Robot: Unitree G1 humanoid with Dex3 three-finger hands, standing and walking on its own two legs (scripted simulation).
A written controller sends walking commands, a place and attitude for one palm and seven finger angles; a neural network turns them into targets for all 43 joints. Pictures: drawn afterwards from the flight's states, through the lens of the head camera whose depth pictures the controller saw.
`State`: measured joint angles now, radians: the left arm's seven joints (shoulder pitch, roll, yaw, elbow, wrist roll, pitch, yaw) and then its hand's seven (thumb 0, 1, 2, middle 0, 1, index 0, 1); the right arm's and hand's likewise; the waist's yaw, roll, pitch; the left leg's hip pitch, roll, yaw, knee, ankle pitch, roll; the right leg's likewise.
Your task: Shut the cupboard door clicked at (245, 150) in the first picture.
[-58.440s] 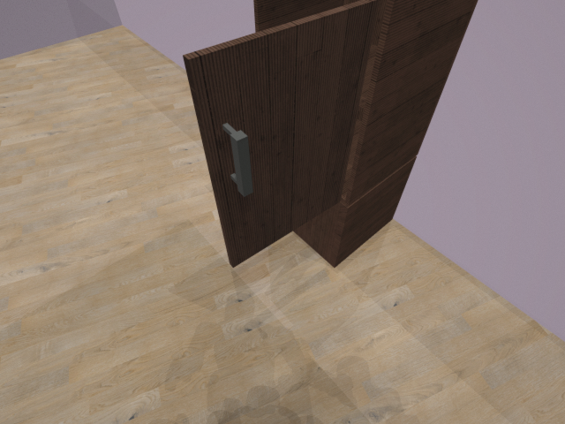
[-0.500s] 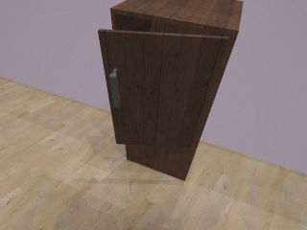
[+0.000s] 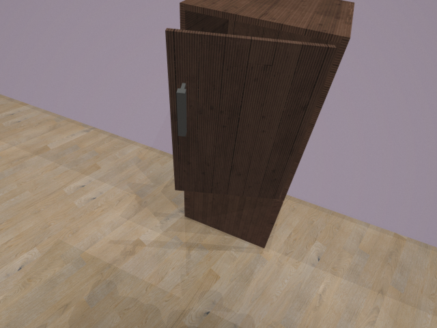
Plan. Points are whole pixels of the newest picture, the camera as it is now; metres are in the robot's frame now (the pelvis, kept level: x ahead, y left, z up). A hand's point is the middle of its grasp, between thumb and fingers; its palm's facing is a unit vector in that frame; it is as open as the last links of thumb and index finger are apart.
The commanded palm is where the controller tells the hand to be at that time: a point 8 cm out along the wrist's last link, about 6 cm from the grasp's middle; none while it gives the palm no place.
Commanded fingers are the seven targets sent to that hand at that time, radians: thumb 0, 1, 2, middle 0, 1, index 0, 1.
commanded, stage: come to a stop and stand still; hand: left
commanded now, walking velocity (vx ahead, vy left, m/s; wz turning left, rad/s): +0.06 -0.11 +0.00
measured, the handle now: (183, 109) +0.66 +0.16 +0.05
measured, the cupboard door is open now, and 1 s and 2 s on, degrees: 19 19 19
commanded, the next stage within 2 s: look again from close up in 0.24 s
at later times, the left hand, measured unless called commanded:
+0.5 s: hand out of the picture +0.14 +0.14 -0.17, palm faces -0.08 -0.99 -0.13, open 7.4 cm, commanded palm none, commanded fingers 0.00 0.90 0.90 -0.20 -0.30 -0.20 -0.30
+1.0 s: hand out of the picture +0.01 +0.16 -0.17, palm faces +0.02 -0.98 -0.18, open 7.3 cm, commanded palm none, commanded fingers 0.00 0.90 0.90 -0.20 -0.30 -0.20 -0.30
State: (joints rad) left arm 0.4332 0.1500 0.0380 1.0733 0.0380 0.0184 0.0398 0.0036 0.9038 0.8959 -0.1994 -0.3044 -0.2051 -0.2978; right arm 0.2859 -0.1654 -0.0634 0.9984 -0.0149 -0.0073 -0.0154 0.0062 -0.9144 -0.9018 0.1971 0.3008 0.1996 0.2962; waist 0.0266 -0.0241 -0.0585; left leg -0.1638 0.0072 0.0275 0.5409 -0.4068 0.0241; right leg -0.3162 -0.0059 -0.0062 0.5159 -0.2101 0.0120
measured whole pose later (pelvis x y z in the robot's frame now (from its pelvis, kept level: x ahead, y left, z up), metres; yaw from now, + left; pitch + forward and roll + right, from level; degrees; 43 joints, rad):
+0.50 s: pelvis +0.02 -0.01 +0.00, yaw -1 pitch +1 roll -2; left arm 0.09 0.14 0.02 1.01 0.01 -0.02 0.02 0.00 0.91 0.90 -0.20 -0.30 -0.20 -0.30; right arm 0.46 -0.08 -0.02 1.15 -0.02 -0.01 -0.05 0.01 -0.91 -0.90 0.20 0.30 0.20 0.30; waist -0.08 0.00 0.07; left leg -0.16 0.03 0.05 0.55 -0.41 0.01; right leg -0.25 -0.02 -0.07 0.49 -0.25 0.01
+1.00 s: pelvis +0.03 -0.01 +0.01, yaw -1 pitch -1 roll +0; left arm 0.30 0.16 0.01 1.14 0.02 0.01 0.03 -0.01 0.91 0.90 -0.20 -0.30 -0.20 -0.30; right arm 0.26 -0.15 -0.02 1.12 -0.02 -0.01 -0.04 0.01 -0.93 -0.90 0.20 0.30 0.20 0.30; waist 0.02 -0.01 0.04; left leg -0.04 0.01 0.08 0.40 -0.34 0.01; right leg -0.17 -0.03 -0.06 0.44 -0.25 0.02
